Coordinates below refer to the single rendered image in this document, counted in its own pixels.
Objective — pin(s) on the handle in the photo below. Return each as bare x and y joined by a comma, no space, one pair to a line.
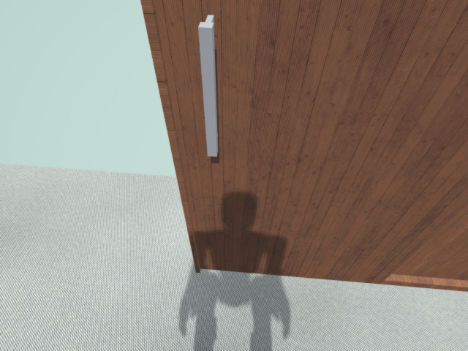
207,60

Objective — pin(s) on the wardrobe door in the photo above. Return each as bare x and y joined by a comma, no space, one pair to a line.
342,131
444,255

